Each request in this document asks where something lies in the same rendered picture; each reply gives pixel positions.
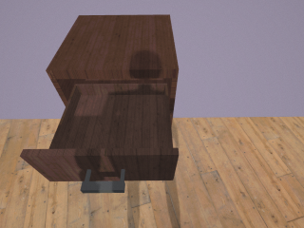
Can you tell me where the drawer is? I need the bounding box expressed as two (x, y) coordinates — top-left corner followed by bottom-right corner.
(20, 83), (179, 181)

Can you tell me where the handle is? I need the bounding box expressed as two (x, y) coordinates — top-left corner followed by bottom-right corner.
(80, 169), (125, 194)

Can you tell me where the cabinet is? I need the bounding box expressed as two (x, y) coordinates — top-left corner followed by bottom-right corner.
(46, 14), (179, 126)

